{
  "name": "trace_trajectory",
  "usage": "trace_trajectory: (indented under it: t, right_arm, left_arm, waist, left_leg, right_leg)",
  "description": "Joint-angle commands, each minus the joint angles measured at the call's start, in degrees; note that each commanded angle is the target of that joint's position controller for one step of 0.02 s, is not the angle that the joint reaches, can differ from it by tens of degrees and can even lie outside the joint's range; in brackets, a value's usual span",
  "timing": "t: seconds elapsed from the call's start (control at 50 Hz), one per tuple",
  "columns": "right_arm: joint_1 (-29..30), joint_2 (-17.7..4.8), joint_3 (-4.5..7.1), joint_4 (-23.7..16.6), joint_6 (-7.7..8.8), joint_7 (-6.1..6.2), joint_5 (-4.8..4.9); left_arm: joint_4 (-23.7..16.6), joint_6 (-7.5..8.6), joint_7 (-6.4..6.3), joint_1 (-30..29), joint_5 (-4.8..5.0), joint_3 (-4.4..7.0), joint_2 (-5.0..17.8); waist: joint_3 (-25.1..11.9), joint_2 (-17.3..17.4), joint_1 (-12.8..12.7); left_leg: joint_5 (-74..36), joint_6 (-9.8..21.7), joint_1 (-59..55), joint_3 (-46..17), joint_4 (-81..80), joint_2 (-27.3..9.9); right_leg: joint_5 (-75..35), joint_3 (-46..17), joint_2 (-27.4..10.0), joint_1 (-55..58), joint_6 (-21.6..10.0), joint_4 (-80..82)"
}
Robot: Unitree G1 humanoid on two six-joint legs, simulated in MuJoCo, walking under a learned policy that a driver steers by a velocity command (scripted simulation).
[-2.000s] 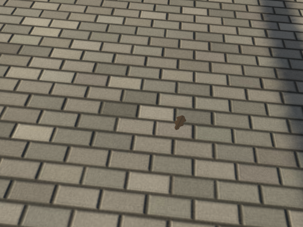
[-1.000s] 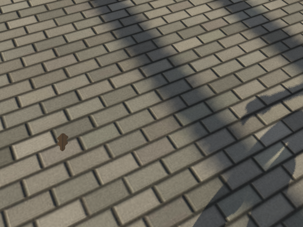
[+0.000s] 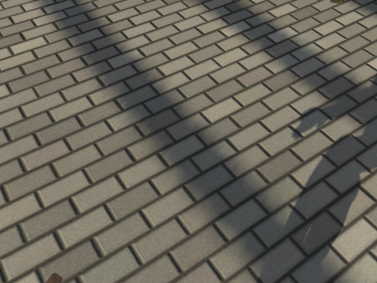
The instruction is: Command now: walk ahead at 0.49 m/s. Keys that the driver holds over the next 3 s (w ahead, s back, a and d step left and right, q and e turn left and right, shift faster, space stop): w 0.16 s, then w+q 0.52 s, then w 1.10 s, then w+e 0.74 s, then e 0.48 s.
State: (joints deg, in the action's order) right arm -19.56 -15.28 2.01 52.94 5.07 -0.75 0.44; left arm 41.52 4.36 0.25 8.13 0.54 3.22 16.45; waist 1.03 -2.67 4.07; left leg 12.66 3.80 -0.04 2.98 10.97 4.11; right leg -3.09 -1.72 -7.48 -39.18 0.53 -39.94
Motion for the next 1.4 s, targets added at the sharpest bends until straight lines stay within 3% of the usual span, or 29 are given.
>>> trace_trajectory:
  t: [0.02,0.1,0.16,0.18,0.2,0.22,0.24,0.28,0.4,0.5,0.6,0.66,0.7,0.72,0.74,0.76,0.78,0.82,0.94,1.04,1.14,1.2,1.24,1.26,1.28,1.3,1.32,1.36,1.4]
  right_arm:
    - [-1.8,-10.7,2.22,-2.2,0.01,0.62,0.56]
    - [-3.6,-11.3,2.65,-1.2,-1.61,1.04,0.76]
    - [-0.9,-12.3,2.92,-2.0,-2.65,1.44,0.38]
    - [-1.3,-10.1,1.89,-3.2,-2.55,1.47,-0.35]
    - [-9.2,-2.1,-0.38,-4.3,-1.35,0.86,-0.43]
    - [-7.1,-6.3,0.38,-3.0,-0.02,0.37,0.71]
    - [-1.4,-10.6,1.79,-5.0,0.57,0.10,2.59]
    - [3.6,-9.3,1.89,-6.2,0.50,0.43,1.95]
    - [2.5,-5.1,2.17,-6.4,-3.38,1.19,1.24]
    - [11.2,-3.3,1.50,-9.6,-2.22,-0.50,0.63]
    - [18.5,-3.3,1.26,-14.4,-2.21,-2.24,0.68]
    - [15.4,-5.7,2.54,-15.7,-2.62,-2.83,0.81]
    - [1.1,-10.2,5.38,-12.7,-2.91,-2.10,1.06]
    - [-6.9,-15.1,7.12,-11.0,-3.50,-0.74,1.05]
    - [-4.2,-19.6,7.20,-11.6,-2.77,-0.64,1.04]
    - [-6.2,-13.6,5.62,-12.4,-2.18,-0.94,0.71]
    - [-3.6,-11.4,4.97,-12.0,-1.55,-1.07,0.30]
    - [4.2,-7.6,3.73,-13.0,-1.12,-0.96,0.12]
    - [4.1,-8.5,3.62,-11.9,-0.02,0.18,-0.23]
    - [0.7,-9.2,3.51,-9.9,-0.48,1.00,0.09]
    - [-3.2,-9.7,3.78,-7.0,-1.43,1.22,0.45]
    - [-1.9,-10.9,4.23,-6.7,-2.18,1.76,0.42]
    - [-0.3,-9.7,3.45,-7.3,-2.71,1.91,-0.01]
    - [-5.8,-4.9,1.91,-8.8,-2.14,1.62,-0.74]
    - [-9.1,-2.5,0.98,-7.8,-0.97,1.13,-0.09]
    - [-3.2,-8.2,2.18,-8.6,-0.14,0.70,1.20]
    - [1.9,-9.3,2.44,-10.3,0.44,0.55,1.88]
    - [4.7,-8.6,2.77,-10.7,0.42,0.83,0.55]
    - [1.5,-6.5,2.59,-9.8,-0.65,0.95,0.43]
  left_arm:
    - [-5.7,1.43,1.14,-8.2,0.41,-0.31,1.5]
    - [-7.4,1.90,2.62,-10.4,0.51,-0.02,3.0]
    - [-3.7,1.58,2.08,4.0,0.28,2.44,8.0]
    - [-1.7,1.30,1.31,13.7,-0.39,3.43,10.9]
    - [-0.7,1.15,1.12,17.9,-1.32,4.63,16.3]
    - [-0.9,1.02,1.06,18.6,-0.82,3.21,10.7]
    - [-1.0,1.00,0.83,14.1,-0.56,2.26,8.3]
    - [-1.0,1.26,0.86,7.2,-0.77,1.45,5.5]
    - [1.7,3.45,0.79,3.2,-1.61,1.86,5.0]
    - [3.2,2.69,-0.51,4.9,-1.28,2.38,7.1]
    - [5.6,0.39,-1.03,9.3,0.12,3.32,9.1]
    - [5.1,-1.13,-1.63,7.6,0.66,3.99,11.3]
    - [4.8,-1.92,-1.93,6.3,0.91,3.67,11.2]
    - [4.0,-1.34,-1.89,8.1,-0.49,2.33,8.1]
    - [1.8,0.47,-0.68,14.7,-1.48,-0.23,0.0]
    - [2.4,2.54,0.24,8.7,1.14,0.72,6.0]
    - [0.8,3.41,0.54,3.4,3.00,1.38,8.1]
    - [1.5,3.57,-0.29,1.8,0.70,1.49,7.5]
    - [1.6,0.44,-0.41,2.0,-0.72,1.04,4.4]
    - [-0.6,1.35,0.57,-7.0,-0.18,0.05,2.4]
    - [-2.8,2.18,2.15,-12.3,0.16,-0.01,3.4]
    - [-1.9,2.42,2.62,-7.4,0.08,0.85,5.7]
    - [2.2,2.29,1.88,7.4,-0.46,2.83,9.8]
    - [3.3,2.20,1.43,15.4,-1.55,4.00,14.8]
    - [4.8,2.01,1.89,17.8,-0.61,3.65,13.2]
    - [4.4,1.93,1.76,15.3,0.56,2.37,9.1]
    - [3.6,1.64,1.47,10.6,0.47,1.88,7.6]
    - [2.7,1.50,1.46,4.8,-0.84,0.94,5.2]
    - [3.0,1.93,1.62,3.7,-1.08,0.72,4.7]
  waist:
    - [4.3,4.9,1.3]
    - [3.8,5.9,-0.1]
    - [-6.4,7.6,-9.0]
    - [-14.4,5.0,-12.8]
    - [-23.1,-9.2,-9.1]
    - [-26.0,-8.8,-11.3]
    - [-14.9,-5.6,-11.0]
    - [-4.6,-0.1,-7.3]
    - [1.1,-1.3,-2.9]
    - [3.0,0.4,-6.0]
    - [5.0,1.1,-8.3]
    - [1.0,-1.5,-4.8]
    - [-7.1,-0.8,3.4]
    - [-12.7,6.8,5.9]
    - [-18.5,18.5,-2.1]
    - [-22.1,10.2,3.0]
    - [-13.1,8.2,3.2]
    - [-5.0,3.3,-1.3]
    - [-1.4,4.5,-4.1]
    - [0.6,5.7,-0.4]
    - [3.0,6.4,0.9]
    - [0.0,8.4,-2.7]
    - [-10.5,7.2,-10.3]
    - [-20.2,-2.7,-9.8]
    - [-25.3,-12.8,-9.2]
    - [-17.9,-7.3,-10.8]
    - [-9.9,-3.9,-9.8]
    - [-2.4,-0.1,-6.3]
    - [-2.6,-2.0,-3.9]
  left_leg:
    - [-15.6,7.4,2.9,-6.0,-4.4,-14.9]
    - [-24.6,6.4,-6.3,-6.6,1.0,-18.6]
    - [-48.5,3.8,-6.4,-4.0,19.2,-16.0]
    - [-36.7,2.2,5.5,-3.6,34.2,-13.6]
    - [-1.0,-1.7,30.1,-2.6,57.3,-2.5]
    - [19.8,-1.3,36.8,-11.4,64.5,-1.4]
    - [17.0,-0.9,41.5,-11.3,66.6,-4.7]
    - [8.1,-1.2,39.0,-9.0,60.0,-9.8]
    - [-3.4,-3.9,36.3,-10.0,51.1,-12.5]
    - [-17.8,-3.8,36.1,-5.4,32.8,-11.2]
    - [-12.8,-1.3,40.9,-2.1,25.5,-9.9]
    - [-4.0,1.7,33.6,2.3,25.1,-5.4]
    - [-5.0,5.4,12.9,3.3,21.2,-0.6]
    - [-6.1,8.7,-4.6,-9.9,20.1,-8.5]
    - [3.4,20.1,-21.5,-43.0,13.3,-22.4]
    - [7.7,19.5,-22.8,-48.2,6.3,-24.4]
    - [3.1,16.6,-16.6,-38.9,5.7,-22.8]
    - [-10.4,12.8,-0.6,-25.3,5.3,-18.2]
    - [-25.1,11.8,8.7,-13.0,-1.0,-14.3]
    - [-19.1,8.1,7.6,-7.7,-2.0,-11.5]
    - [-19.7,7.9,-2.7,-10.4,1.5,-16.5]
    - [-35.0,6.1,-6.8,-10.5,8.0,-17.5]
    - [-42.1,3.3,-0.2,-6.9,26.5,-12.9]
    - [-21.0,-0.1,19.8,-4.7,47.8,-6.2]
    - [20.8,-1.9,34.4,-9.2,60.6,1.3]
    - [20.0,-1.2,41.3,-12.1,65.4,-2.4]
    - [14.2,-0.8,43.4,-9.7,64.0,-5.6]
    - [6.5,-1.2,38.8,-7.9,57.3,-9.9]
    - [4.3,-2.0,33.9,-7.7,54.1,-11.5]
  right_leg:
    - [-4.8,2.5,2.4,2.0,-0.3,7.4]
    - [1.6,2.1,4.0,1.4,-3.0,11.6]
    - [5.2,5.6,8.6,22.0,-7.0,12.9]
    - [3.4,-1.6,1.6,41.1,-10.1,9.6]
    - [15.1,-29.6,-14.0,63.5,-19.3,12.5]
    - [20.2,-40.9,-16.6,63.9,-19.6,20.4]
    - [20.2,-30.6,-14.8,55.8,-16.3,21.8]
    - [12.7,-16.6,-10.0,39.3,-13.1,25.8]
    - [2.5,0.4,-6.3,28.3,-12.2,33.8]
    - [-0.3,9.3,-4.7,31.8,-10.2,34.5]
    - [-6.4,11.5,-8.8,43.7,-9.5,30.1]
    - [-30.4,13.6,-9.3,47.3,-7.5,20.1]
    - [-35.4,15.4,-6.4,41.2,-5.0,0.2]
    - [-14.4,15.6,-3.6,26.8,-2.6,-17.5]
    - [37.0,7.5,8.8,2.8,0.5,-36.1]
    - [36.8,-3.0,7.6,-2.7,-0.5,-40.1]
    - [31.8,-2.5,5.1,-6.5,-1.8,-38.9]
    - [23.7,-1.7,0.2,-1.4,-2.0,-29.9]
    - [11.9,-0.4,-1.4,1.7,1.7,-16.4]
    - [-4.8,2.0,1.7,4.2,1.6,3.3]
    - [-1.4,1.3,3.5,0.5,-1.3,10.8]
    - [5.8,2.6,5.9,7.1,-4.1,11.9]
    - [2.9,2.8,5.9,30.4,-7.9,11.4]
    - [5.1,-17.7,-8.2,53.7,-15.5,9.9]
    - [15.9,-39.4,-15.2,63.5,-20.9,18.7]
    - [24.8,-36.0,-13.2,59.3,-17.8,21.5]
    - [23.9,-28.0,-11.4,50.5,-15.5,23.2]
    - [13.6,-18.4,-7.3,35.6,-13.9,26.8]
    - [8.6,-14.1,-5.6,30.5,-14.3,29.8]
